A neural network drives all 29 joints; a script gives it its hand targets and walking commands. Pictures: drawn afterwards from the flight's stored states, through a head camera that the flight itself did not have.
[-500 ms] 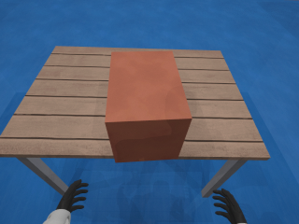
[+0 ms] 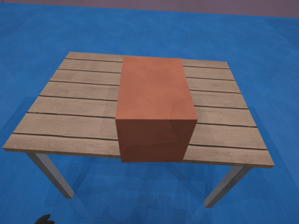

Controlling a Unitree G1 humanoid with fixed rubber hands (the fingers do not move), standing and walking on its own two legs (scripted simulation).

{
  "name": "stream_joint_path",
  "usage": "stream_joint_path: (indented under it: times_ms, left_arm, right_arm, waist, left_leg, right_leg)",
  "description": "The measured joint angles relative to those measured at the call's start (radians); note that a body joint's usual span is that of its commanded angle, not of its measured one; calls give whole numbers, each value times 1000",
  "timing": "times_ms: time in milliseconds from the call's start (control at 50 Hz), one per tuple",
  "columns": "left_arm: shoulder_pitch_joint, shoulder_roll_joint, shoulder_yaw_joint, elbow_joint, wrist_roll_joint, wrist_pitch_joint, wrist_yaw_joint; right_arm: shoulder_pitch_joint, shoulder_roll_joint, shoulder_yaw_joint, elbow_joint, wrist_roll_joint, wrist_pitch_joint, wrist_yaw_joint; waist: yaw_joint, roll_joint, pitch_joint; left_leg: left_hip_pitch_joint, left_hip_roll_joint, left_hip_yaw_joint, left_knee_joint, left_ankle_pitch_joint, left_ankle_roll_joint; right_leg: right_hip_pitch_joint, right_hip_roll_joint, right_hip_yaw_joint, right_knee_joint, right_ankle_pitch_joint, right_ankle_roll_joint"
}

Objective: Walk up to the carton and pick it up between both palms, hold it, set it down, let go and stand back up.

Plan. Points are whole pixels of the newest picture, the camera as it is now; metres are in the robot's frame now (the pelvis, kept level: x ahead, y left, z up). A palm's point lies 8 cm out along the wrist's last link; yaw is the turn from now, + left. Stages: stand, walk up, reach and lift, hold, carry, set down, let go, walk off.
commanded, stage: stand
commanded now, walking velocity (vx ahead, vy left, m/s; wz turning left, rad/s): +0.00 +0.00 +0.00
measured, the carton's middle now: (151, 108) +0.49 +0.01 +0.00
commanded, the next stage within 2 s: none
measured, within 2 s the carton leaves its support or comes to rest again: neither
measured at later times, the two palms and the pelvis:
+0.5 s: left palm out of the picture +0.04 +0.32 -0.11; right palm out of the picture +0.06 -0.30 -0.10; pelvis -0.02 +0.01 +0.00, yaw +0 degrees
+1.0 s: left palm out of the picture +0.05 +0.31 -0.11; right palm out of the picture +0.07 -0.30 -0.10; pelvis -0.01 +0.01 +0.00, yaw +1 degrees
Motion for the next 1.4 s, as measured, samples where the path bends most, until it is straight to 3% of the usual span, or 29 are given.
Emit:
stream_joint_path:
  times_ms: [400, 1400]
  left_arm:
    - [-10, -14, -25, 129, -12, -8, -2]
    - [-60, -17, -25, 172, -20, -8, -1]
  right_arm:
    - [-40, 13, 30, 83, 9, -3, -2]
    - [-87, 9, 30, 138, 20, 1, -10]
  waist:
    - [6, 12, 17]
    - [-6, 15, 25]
  left_leg:
    - [6, -15, 2, -49, 50, 12]
    - [16, -13, -5, -75, 58, 5]
  right_leg:
    - [2, -15, 2, -37, 44, 13]
    - [13, -12, -5, -62, 49, 8]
